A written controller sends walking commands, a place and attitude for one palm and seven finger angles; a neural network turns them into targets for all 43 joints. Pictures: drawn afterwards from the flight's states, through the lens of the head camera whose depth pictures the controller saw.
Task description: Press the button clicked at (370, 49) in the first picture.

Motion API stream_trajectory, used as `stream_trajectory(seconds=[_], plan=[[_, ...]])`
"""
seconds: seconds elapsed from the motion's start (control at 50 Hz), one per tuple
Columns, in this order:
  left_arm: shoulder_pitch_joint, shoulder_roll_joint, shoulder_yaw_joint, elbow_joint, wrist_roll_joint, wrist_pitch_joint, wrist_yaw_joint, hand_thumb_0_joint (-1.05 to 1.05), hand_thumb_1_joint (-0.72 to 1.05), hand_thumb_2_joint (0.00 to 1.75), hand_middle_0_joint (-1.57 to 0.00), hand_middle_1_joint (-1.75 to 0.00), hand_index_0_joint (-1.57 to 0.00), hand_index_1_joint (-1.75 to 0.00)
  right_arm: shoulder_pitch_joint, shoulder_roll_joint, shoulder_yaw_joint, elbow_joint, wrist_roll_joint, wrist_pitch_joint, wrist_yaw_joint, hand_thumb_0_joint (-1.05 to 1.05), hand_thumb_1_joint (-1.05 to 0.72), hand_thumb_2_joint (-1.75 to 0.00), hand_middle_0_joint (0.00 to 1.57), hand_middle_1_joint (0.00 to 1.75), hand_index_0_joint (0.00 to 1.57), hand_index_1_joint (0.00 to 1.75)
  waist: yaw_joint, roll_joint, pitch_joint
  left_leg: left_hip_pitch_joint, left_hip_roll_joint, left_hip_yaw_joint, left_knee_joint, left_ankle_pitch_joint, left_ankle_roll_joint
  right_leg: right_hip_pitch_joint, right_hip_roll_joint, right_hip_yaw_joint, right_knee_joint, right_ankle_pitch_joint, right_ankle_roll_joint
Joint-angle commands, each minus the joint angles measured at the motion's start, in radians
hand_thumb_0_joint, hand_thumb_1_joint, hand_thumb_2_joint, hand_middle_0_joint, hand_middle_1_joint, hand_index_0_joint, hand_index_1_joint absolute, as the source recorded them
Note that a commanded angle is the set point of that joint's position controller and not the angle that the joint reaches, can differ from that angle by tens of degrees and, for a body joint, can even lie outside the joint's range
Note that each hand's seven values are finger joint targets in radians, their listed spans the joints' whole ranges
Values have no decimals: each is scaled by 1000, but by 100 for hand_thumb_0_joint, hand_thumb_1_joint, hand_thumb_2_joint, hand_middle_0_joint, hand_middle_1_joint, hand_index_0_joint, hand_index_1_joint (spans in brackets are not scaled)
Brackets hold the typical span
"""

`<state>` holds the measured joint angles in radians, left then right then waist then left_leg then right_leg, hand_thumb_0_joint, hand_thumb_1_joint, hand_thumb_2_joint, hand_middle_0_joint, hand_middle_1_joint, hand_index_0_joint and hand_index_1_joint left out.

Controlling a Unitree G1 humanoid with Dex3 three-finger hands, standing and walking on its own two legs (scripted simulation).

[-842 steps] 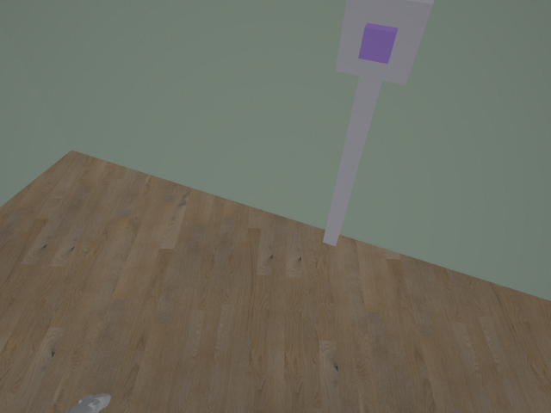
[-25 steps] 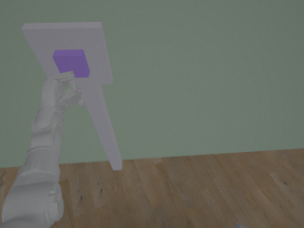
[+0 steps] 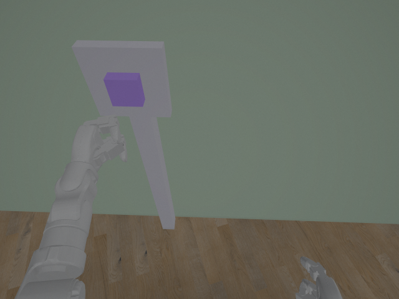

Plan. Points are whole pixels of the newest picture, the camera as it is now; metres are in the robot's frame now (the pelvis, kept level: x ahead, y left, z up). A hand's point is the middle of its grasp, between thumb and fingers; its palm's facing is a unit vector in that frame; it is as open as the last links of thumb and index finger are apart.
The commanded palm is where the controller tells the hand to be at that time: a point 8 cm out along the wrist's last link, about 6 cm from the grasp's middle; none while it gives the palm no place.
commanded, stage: draw the hand back to the body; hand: left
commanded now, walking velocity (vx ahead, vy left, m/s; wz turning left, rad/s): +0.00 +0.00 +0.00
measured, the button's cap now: (126, 89) +0.52 +0.20 +0.15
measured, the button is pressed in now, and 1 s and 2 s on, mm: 0 0 0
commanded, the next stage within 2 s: step back with the hand held close in 1.44 s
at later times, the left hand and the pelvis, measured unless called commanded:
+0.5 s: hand (92, 175) +0.29 +0.20 +0.14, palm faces +0.07 -1.00 -0.06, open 3.1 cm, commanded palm +0.25 +0.25 +0.15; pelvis -0.01 -0.01 +0.01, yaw -1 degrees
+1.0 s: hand (50, 204) +0.22 +0.23 +0.17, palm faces +0.33 -0.88 -0.34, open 3.1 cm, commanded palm +0.17 +0.27 +0.18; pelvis +0.01 +0.01 +0.02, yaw -2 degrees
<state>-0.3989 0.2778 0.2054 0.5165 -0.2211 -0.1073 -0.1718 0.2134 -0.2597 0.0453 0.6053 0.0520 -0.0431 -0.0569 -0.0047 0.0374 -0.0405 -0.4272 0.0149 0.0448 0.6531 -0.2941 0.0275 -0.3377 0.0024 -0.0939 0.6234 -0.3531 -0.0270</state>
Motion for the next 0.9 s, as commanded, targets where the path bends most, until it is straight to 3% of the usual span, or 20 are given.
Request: stream_trajectory(seconds=[0.0, 0.04, 0.1, 0.12, 0.2, 0.24, 0.28, 0.34, 0.38, 0.44, 0.46, 0.5, 0.54, 0.56, 0.62, 0.74, 0.78, 0.84, 0.88], plan=[[-321, 203, 71, -221, -19, -68, -14, 0, 90, 90, -130, -150, -130, -150, -14, -133, -52, -126, 4, -46, -11, 0, -90, -90, 20, 30, 20, 30, -4, 4, -305, 243, -14, -67, -73, 224, 7, 22, 16, 62, -83, 326, 1], [-251, 225, 97, -241, -22, -57, -15, 0, 90, 90, -130, -150, -130, -150, -20, -133, -50, -140, 4, -46, -6, 0, -90, -90, 20, 30, 20, 30, 13, -21, -312, 232, -13, -64, -80, 244, 10, 61, 16, 62, -83, 350, 0], [-182, 222, 114, -346, -37, -38, -16, 0, 90, 90, -130, -150, -130, -150, -47, -124, -50, -168, 7, -53, -2, 0, -90, -90, 20, 30, 20, 30, 33, -6, -299, 234, -13, -51, -101, 252, 10, 91, 16, 64, -91, 374, 3], [-142, 230, 129, -361, -43, -30, -15, 0, 90, 90, -130, -150, -130, -150, -53, -124, -49, -170, 9, -53, -3, 0, -90, -90, 20, 30, 20, 30, 36, -39, -281, 228, -10, -49, -110, 241, 10, 97, 17, 63, -101, 365, 4], [-86, 216, 119, -475, -53, -4, -18, 0, 90, 90, -130, -150, -130, -150, -82, -120, -45, -179, 13, -67, -9, 0, -90, -90, 20, 30, 20, 30, 31, -24, -231, 237, -10, -44, -136, 207, 13, 93, 17, 68, -128, 328, 8], [-56, 216, 125, -548, -60, 6, -18, 0, 90, 90, -130, -150, -130, -150, -91, -119, -49, -183, 11, -80, -14, 0, -90, -90, 20, 30, 20, 30, 31, -29, -242, 261, -9, -40, -135, 217, 17, 104, 18, 72, -138, 333, 11], [-10, 208, 123, -576, -66, 26, -27, 0, 90, 90, -130, -150, -130, -150, -102, -115, -44, -177, 14, -90, -19, 0, -90, -90, 20, 30, 20, 30, 33, 9, -219, 270, -11, -38, -149, 199, 14, 97, 17, 72, -152, 312, 11], [45, 195, 118, -619, -83, 51, -40, 0, 90, 90, -130, -150, -130, -150, -111, -116, -43, -174, 14, -107, -26, 0, -90, -90, 20, 30, 20, 30, 28, -41, -191, 276, -11, -42, -155, 180, 17, 92, 18, 71, -172, 288, 18], [62, 198, 115, -644, -83, 73, -48, 0, 90, 90, -130, -150, -130, -150, -121, -114, -38, -171, 18, -113, -31, 0, -90, -90, 20, 30, 20, 30, 30, -1, -166, 276, -15, -45, -169, 155, 14, 85, 14, 72, -183, 256, 16], [108, 200, 124, -678, -92, 101, -55, 0, 90, 90, -130, -150, -130, -150, -130, -114, -35, -172, 17, -123, -36, 0, -90, -90, 20, 30, 20, 30, 29, -34, -142, 282, -14, -50, -173, 142, 16, 83, 16, 71, -202, 231, 19], [112, 274, 106, -784, 35, 36, 74, 0, 90, 90, -130, -150, -130, -150, -170, -102, -38, -159, -12, -129, -42, 0, -90, -90, 20, 30, 20, 30, 46, -19, -32, 284, -14, -33, -209, 110, 15, 43, -7, 112, -299, 172, 15], [263, 176, 46, -760, 74, 14, 171, 0, 90, 90, -130, -150, -130, -150, -156, -93, -31, -134, -23, -121, -40, 0, -90, -90, 20, 30, 20, 30, 38, -17, -26, 324, -6, -40, -240, 94, 14, 83, -15, 100, -316, 133, 13], [291, 196, 54, -810, 97, -6, 216, 0, 90, 90, -130, -150, -130, -150, -164, -97, -37, -126, -31, -108, -39, 0, -90, -90, 20, 30, 20, 30, 39, -56, -60, 362, -4, -32, -260, 121, 18, 125, -8, 105, -343, 154, 16], [306, 207, 70, -836, 106, -13, 232, 0, 90, 90, -130, -150, -130, -150, -164, -94, -36, -128, -34, -102, -38, 0, -90, -90, 20, 30, 20, 30, 39, -25, -68, 374, -3, -28, -271, 130, 18, 151, -13, 107, -342, 165, 15], [331, 198, 70, -891, 130, -30, 262, 0, 90, 90, -130, -150, -130, -150, -174, -84, -35, -123, -42, -85, -36, 0, -90, -90, 20, 30, 20, 30, 40, 26, -73, 421, -3, -29, -299, 165, 12, 186, -6, 96, -354, 199, 9], [472, 194, 80, -962, 147, -39, 278, 0, 90, 90, -130, -150, -130, -150, -192, -85, -41, -124, -55, -69, -29, 0, -90, -90, 20, 30, 20, 30, 54, 3, -55, 444, 0, -31, -316, 223, 10, 228, 0, 95, -372, 251, 7], [522, 175, 72, -989, 148, -39, 280, 0, 90, 90, -130, -150, -130, -150, -194, -79, -39, -130, -55, -62, -25, 0, -90, -90, 20, 30, 20, 30, 54, 27, -34, 442, 3, -36, -323, 224, 6, 227, 0, 88, -363, 249, 5], [609, 191, 102, -1019, 149, -41, 280, 0, 90, 90, -130, -150, -130, -150, -195, -83, -47, -135, -60, -58, -21, 0, -90, -90, 20, 30, 20, 30, 64, -27, -28, 437, 6, -37, -320, 238, 8, 232, 5, 87, -370, 258, 6], [652, 188, 112, -1060, 149, -43, 281, 0, 90, 90, -130, -150, -130, -150, -193, -77, -47, -140, -60, -55, -17, 0, -90, -90, 20, 30, 20, 30, 65, 10, -28, 427, 6, -39, -316, 252, 4, 244, 0, 87, -354, 276, 4]])
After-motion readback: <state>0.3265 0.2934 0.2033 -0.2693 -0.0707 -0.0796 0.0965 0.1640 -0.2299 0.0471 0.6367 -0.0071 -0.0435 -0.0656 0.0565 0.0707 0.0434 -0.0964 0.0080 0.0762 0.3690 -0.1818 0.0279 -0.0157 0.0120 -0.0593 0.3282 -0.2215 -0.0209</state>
